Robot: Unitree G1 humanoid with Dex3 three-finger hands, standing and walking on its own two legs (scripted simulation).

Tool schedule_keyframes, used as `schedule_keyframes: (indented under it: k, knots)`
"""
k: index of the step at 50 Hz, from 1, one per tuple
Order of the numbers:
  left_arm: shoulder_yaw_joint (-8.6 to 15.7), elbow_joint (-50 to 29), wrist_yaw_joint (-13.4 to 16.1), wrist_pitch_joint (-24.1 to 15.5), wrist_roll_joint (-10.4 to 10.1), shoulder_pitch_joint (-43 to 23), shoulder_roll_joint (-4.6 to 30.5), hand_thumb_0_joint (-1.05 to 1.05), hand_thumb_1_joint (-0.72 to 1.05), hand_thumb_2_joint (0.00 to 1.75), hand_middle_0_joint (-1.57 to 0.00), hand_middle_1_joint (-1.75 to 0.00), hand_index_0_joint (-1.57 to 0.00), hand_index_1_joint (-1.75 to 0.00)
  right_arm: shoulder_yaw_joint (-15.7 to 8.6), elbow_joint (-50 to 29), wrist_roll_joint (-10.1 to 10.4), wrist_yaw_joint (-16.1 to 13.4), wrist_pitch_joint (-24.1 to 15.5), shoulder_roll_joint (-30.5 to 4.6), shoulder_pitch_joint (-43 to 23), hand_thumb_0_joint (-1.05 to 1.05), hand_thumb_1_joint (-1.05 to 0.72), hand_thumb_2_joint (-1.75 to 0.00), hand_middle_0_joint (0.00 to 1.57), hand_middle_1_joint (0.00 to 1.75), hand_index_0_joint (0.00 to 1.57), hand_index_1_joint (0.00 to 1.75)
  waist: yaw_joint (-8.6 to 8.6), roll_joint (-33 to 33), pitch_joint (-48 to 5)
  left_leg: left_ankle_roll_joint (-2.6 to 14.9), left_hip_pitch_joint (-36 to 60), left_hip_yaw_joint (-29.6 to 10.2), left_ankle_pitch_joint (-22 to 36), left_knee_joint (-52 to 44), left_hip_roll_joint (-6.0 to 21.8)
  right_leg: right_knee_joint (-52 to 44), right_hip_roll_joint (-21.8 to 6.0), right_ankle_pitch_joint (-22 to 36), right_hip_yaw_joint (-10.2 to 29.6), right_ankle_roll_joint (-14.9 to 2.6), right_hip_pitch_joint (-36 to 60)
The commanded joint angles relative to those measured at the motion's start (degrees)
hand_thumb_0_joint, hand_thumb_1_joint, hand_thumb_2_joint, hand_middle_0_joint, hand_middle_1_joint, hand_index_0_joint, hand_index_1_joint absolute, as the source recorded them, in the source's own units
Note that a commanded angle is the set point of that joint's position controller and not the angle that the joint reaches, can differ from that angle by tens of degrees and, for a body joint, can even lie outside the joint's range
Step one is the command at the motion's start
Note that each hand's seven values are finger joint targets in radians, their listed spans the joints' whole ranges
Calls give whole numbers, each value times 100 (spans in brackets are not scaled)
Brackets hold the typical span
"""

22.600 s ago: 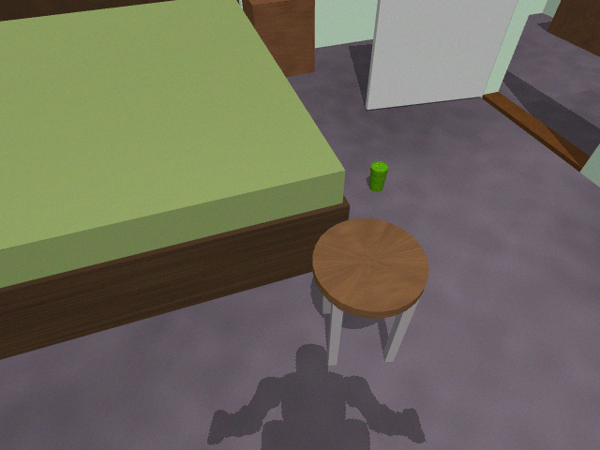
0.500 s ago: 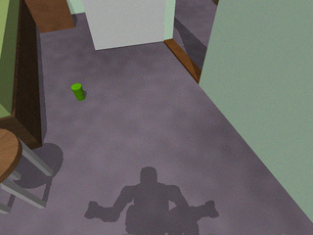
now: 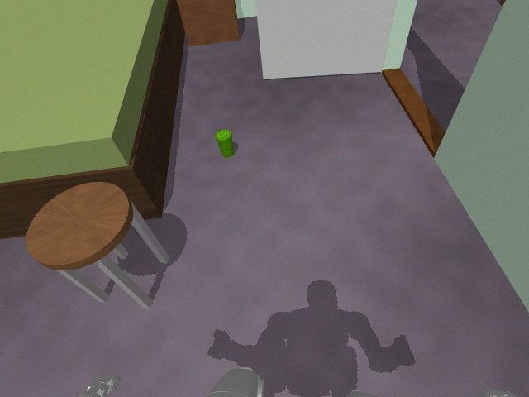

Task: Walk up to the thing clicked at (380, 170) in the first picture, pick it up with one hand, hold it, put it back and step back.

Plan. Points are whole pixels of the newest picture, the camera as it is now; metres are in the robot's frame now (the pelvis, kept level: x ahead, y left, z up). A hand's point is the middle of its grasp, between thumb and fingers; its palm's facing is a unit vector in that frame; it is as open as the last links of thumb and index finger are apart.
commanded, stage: walk up
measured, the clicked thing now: (225, 144) +1.38 +0.35 -0.69
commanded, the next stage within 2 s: stand in 1.62 s
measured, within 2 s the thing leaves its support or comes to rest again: neither
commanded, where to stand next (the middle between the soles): +0.07 +0.01 m, yaw +7 degrees
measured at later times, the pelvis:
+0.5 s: pelvis +0.01 +0.03 -0.01, yaw +8 degrees
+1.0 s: pelvis +0.01 +0.01 +0.02, yaw +12 degrees
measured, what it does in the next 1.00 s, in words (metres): steps on the spot: left foot, then right foot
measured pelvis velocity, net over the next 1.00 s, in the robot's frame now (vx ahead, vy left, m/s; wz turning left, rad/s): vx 0.01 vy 0.01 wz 0.21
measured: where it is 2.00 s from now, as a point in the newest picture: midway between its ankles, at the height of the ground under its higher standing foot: outside the picture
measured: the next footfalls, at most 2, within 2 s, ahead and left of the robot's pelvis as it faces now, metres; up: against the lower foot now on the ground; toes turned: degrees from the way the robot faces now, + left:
left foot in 0.16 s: +0.07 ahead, +0.14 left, +0.00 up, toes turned +4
right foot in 0.48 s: +0.07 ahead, -0.13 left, +0.00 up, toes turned +5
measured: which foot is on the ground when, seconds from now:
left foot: up 0.00-0.14, down 0.16-1.00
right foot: down 0.00-0.20, up 0.22-0.46, down 0.48-1.00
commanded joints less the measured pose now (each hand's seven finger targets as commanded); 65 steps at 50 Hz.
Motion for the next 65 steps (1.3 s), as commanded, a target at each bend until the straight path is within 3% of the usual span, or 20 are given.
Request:
schedule_keyframes:
  k: [1,4,7,8,9,10,11,14,18,21,23,25,26,27,28,30,31,35,52,65]
  knots:
    - [589,-450,50,-145,59,67,1742,0,90,90,-20,-30,-20,-30,-330,-218,-33,46,-138,-895,262,0,-90,-90,20,30,20,30,137,-1515,-466,-93,-95,295,-84,-1255,162,-1701,-1018,-839,1154,-1078,569]
    - [569,-436,11,-43,10,-11,1770,0,90,90,-20,-30,-20,-30,-333,-92,-7,17,-205,-907,214,0,-90,-90,20,30,20,30,139,-1581,-605,-106,520,554,85,-1895,35,-1343,-1102,-425,1070,-1054,352]
    - [441,-426,-18,76,-70,-103,1583,0,90,90,-20,-30,-20,-30,-344,150,-6,-67,-295,-927,545,0,-90,-90,20,30,20,30,-155,-1019,-877,39,1617,592,869,-2924,-107,-425,-1065,-239,791,-735,-174]
    - [358,-362,-10,121,-103,-5,1365,0,90,90,-20,-30,-20,-30,-371,201,-37,-119,-355,-1021,648,0,-90,-90,20,30,20,30,-230,-469,-988,160,1843,124,692,-3403,15,350,-894,-483,542,-477,-326]
    - [248,-375,-19,167,-176,110,1020,0,90,90,-20,-30,-20,-30,-441,109,-126,-166,-388,-1455,504,0,-90,-90,20,30,20,30,-164,883,-779,568,1841,-1905,8,-4277,1057,1444,-253,-1133,252,-70,-1160]
    - [306,-368,36,211,-218,-16,1165,0,90,90,-20,-30,-20,-30,-476,-72,-146,-192,-400,-1940,178,0,-90,-90,20,30,20,30,-166,1085,-527,1230,1117,-3502,-252,-4719,2050,1686,209,-1835,608,81,-1402]
    - [408,-216,89,197,-189,-147,1569,0,90,90,-20,-30,-20,-30,-486,1,-84,-193,-379,-1965,-40,0,-90,-90,20,30,20,30,-212,869,-276,1612,476,-3642,-251,-4723,2153,1964,24,-1905,990,61,-922]
    - [395,126,65,156,-233,309,1416,0,90,90,-20,-30,-20,-30,-227,13,-47,-244,-420,-1202,-358,0,-90,-90,20,30,20,30,80,611,-453,1146,1273,-1812,2125,-3735,1297,1679,-41,-1354,1039,16,-966]
    - [319,295,92,123,-193,217,1273,0,90,90,-20,-30,-20,-30,-221,174,-11,-203,-446,-1242,-181,0,-90,-90,20,30,20,30,-87,852,-948,1098,1464,-1646,3067,-3499,1271,959,137,-1212,770,49,-287]
    - [280,387,119,67,-170,188,1261,0,90,90,-20,-30,-20,-30,-211,176,-8,-206,-373,-1192,-218,0,-90,-90,20,30,20,30,-158,883,-997,1043,1508,-1460,3227,-3317,1125,242,327,-1172,629,29,-47]
    - [243,588,147,-24,-174,443,1146,0,90,90,-20,-30,-20,-30,-163,208,61,-185,-317,-1143,-472,0,-90,-90,20,30,20,30,65,675,-1135,884,1262,-1187,3213,-2927,977,-969,415,-42,582,-7,744]
    - [302,626,196,-169,-72,388,1555,0,90,90,-20,-30,-20,-30,-41,183,186,-172,-314,-747,-584,0,-90,-90,20,30,20,30,76,-271,-1464,379,858,-641,2927,-2142,436,-1192,-416,1571,1535,-367,1428]
    - [324,560,184,-168,-75,94,1789,0,90,90,-20,-30,-20,-30,-60,237,153,-179,-294,-764,-580,0,-90,-90,20,30,20,30,-43,-554,-1249,230,720,-370,1916,-2193,105,-1168,-844,1403,1999,-707,1074]
    - [296,518,140,-144,-80,-322,1827,0,90,90,-20,-30,-20,-30,-98,446,135,-188,-273,-778,-426,0,-90,-90,20,30,20,30,-241,-790,-1042,181,1226,-254,875,-2351,64,-1147,-1036,1008,2016,-875,404]
    - [228,459,110,-126,-90,-540,1611,0,90,90,-20,-30,-20,-30,-108,592,96,-169,-286,-825,-314,0,-90,-90,20,30,20,30,-370,-713,-849,216,1563,-430,805,-2754,126,-1057,-871,763,1707,-693,42]
    - [130,533,94,-100,-139,-514,1356,0,90,90,-20,-30,-20,-30,-133,621,47,-103,-330,-997,-733,0,-90,-90,20,30,20,30,-207,-381,-721,450,1351,-1122,1214,-3305,490,-905,-130,-76,988,-195,55]
    - [118,633,88,-88,-132,-448,1307,0,90,90,-20,-30,-20,-30,-123,621,35,-76,-324,-1030,-932,0,-90,-90,20,30,20,30,-120,-331,-577,544,1111,-1299,717,-3496,600,-985,7,-619,886,-126,61]
    - [108,818,72,-130,-113,-565,1352,0,90,90,-20,-30,-20,-30,-8,836,21,-17,-304,-902,-1022,0,-90,-90,20,30,20,30,-133,-374,-321,352,707,-1152,240,-3860,424,-1523,-136,-1120,1159,-204,412]
    - [87,1371,90,-128,-140,-833,1327,0,90,90,-20,-30,-20,-30,81,1481,51,-46,-296,-778,-1179,0,-90,-90,20,30,20,30,-113,-132,-1020,178,1478,-883,2495,-4040,492,-1960,-223,508,753,-28,1535]
    - [154,1548,124,-60,-151,-993,1235,0,90,90,-20,-30,-20,-30,90,1701,43,-81,-224,-761,-1260,0,-90,-90,20,30,20,30,-94,-162,-1067,172,1650,-775,3291,-4014,526,-1933,-190,1070,521,2,1804]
